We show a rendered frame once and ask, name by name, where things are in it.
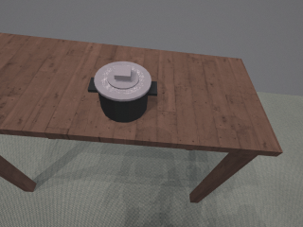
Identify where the table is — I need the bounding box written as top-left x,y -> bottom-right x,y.
0,32 -> 283,203

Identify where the pot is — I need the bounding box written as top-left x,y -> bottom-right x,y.
87,77 -> 157,123

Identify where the lid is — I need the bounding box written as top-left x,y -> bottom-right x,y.
94,61 -> 152,102

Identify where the knob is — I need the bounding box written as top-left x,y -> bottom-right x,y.
114,65 -> 132,80

